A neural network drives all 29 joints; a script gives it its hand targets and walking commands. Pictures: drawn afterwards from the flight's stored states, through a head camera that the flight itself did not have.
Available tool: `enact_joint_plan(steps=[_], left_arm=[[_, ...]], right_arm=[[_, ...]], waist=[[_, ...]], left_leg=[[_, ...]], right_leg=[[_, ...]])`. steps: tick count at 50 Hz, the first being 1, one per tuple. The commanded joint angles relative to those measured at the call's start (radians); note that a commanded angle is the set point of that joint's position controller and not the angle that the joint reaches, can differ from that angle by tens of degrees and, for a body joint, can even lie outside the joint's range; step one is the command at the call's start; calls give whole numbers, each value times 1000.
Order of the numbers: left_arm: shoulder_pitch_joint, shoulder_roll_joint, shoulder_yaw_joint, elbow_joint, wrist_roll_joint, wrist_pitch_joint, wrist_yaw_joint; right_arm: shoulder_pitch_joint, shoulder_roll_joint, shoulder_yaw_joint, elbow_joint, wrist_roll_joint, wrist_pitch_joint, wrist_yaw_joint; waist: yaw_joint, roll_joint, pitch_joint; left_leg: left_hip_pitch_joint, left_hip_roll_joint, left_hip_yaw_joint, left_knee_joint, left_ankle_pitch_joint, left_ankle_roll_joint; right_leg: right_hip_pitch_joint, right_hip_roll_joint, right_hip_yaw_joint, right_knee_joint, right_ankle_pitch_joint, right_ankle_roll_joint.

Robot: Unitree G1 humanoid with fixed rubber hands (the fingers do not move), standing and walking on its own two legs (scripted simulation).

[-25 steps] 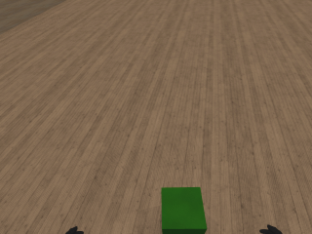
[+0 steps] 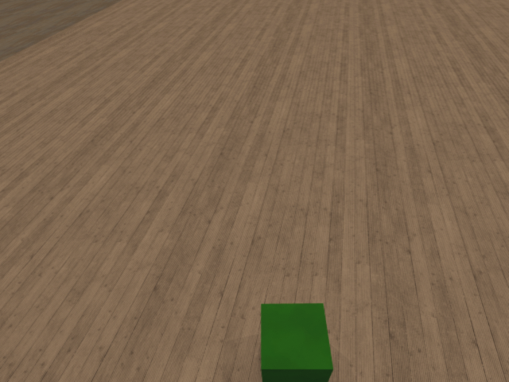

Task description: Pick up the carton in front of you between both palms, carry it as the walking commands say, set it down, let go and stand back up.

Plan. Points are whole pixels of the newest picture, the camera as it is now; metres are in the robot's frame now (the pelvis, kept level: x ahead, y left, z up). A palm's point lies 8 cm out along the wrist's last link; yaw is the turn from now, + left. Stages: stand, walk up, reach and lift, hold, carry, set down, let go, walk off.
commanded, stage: stand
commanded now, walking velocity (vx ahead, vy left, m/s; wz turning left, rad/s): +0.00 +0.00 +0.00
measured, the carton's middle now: (292, 348) +0.42 -0.06 -0.65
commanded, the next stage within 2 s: none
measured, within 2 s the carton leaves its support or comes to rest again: neither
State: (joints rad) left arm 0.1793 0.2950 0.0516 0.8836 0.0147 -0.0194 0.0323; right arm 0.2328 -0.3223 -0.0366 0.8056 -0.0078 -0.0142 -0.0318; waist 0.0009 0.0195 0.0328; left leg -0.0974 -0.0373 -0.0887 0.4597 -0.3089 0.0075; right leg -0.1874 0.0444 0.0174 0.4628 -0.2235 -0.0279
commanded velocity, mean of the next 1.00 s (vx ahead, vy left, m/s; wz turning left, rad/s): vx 0.00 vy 0.00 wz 0.00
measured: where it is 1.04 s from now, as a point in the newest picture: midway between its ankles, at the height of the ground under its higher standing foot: outside the picture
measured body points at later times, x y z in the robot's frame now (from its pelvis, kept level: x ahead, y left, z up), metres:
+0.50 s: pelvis -0.02 +0.00 +0.00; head -0.02 -0.01 +0.45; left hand +0.09 +0.29 -0.11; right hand +0.08 -0.30 -0.12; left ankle -0.03 +0.12 -0.74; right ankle +0.02 -0.10 -0.74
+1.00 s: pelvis -0.02 +0.00 +0.01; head -0.02 -0.01 +0.46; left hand +0.08 +0.30 -0.11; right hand +0.07 -0.30 -0.12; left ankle -0.03 +0.12 -0.74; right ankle +0.02 -0.10 -0.74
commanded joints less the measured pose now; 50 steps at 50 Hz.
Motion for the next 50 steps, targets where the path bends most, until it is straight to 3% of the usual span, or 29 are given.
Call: enact_joint_plan(steps=[1,21,50], left_arm=[[-31,147,29,-44,-2,-12,2],[-48,174,18,28,-11,-12,-3],[-63,194,7,76,-16,-14,-4]], right_arm=[[-16,-139,-29,-44,1,-14,-4],[-30,-162,-16,43,8,-18,-4],[-48,-180,-11,110,11,-22,-5]], waist=[[0,-19,-5],[0,-19,6],[1,-21,-6]], left_leg=[[-96,103,-82,-90,126,4],[-93,114,-89,-130,101,4],[-72,128,-81,-159,127,5]], right_leg=[[57,-128,128,-80,133,4],[61,-137,143,-124,83,4],[72,-148,149,-148,113,3]])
